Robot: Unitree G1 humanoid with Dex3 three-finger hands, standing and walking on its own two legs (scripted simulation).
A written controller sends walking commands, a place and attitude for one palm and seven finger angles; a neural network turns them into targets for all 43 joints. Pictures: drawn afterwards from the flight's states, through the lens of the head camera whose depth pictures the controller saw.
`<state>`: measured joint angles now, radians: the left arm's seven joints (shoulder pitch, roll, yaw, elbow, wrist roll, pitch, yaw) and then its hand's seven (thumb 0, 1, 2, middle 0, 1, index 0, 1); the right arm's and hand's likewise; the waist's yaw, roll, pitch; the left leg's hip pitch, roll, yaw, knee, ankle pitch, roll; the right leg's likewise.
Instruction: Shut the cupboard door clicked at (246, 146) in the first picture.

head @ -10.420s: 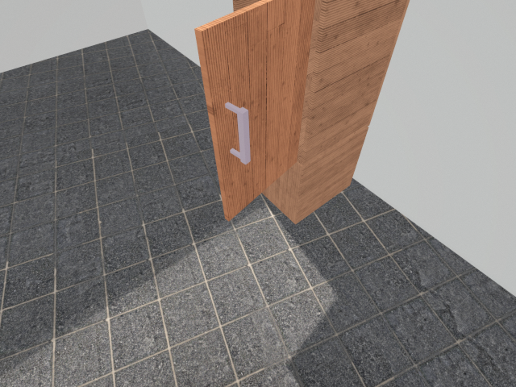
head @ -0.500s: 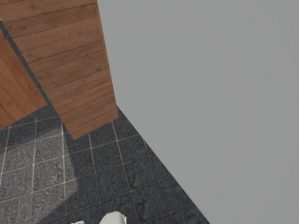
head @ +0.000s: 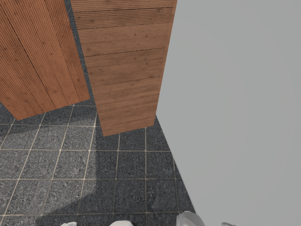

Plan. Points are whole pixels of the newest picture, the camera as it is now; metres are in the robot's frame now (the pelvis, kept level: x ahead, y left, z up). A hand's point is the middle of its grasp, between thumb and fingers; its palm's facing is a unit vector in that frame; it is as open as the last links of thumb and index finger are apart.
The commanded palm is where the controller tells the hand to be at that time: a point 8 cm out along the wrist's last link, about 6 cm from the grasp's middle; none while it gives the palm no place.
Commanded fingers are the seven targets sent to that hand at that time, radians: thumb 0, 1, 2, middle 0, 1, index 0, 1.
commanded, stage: turn to face it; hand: left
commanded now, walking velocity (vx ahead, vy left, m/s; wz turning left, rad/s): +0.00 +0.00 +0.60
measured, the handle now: out of the picture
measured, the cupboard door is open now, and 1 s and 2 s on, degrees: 100 100 100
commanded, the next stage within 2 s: take the last steps up to it in 0.66 s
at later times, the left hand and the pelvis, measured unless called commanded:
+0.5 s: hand out of the picture +0.12 +0.14 -0.14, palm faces +0.24 -0.93 -0.26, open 7.4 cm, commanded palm none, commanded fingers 0.00 0.90 0.90 -0.20 -0.30 -0.20 -0.30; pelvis +0.06 -0.07 +0.01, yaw +17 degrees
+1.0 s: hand out of the picture +0.00 +0.15 -0.17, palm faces +0.50 -0.84 -0.21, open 7.4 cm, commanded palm none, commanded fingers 0.00 0.90 0.90 -0.20 -0.30 -0.20 -0.30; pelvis +0.07 -0.04 +0.00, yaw +27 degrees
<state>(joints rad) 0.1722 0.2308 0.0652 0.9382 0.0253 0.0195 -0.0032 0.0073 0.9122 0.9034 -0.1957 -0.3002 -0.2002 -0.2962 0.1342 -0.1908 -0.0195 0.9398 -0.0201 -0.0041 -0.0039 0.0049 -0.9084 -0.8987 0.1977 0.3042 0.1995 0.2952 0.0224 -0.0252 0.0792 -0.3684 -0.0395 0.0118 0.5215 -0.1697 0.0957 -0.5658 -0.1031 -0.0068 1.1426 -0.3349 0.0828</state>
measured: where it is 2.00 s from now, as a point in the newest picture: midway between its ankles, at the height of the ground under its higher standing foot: (124, 208)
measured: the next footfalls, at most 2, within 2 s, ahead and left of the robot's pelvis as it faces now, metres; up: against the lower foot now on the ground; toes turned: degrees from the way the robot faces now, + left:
right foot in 0.34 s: +0.10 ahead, -0.18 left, +0.00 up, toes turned +12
left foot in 0.74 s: +0.07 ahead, +0.07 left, +0.00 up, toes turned +27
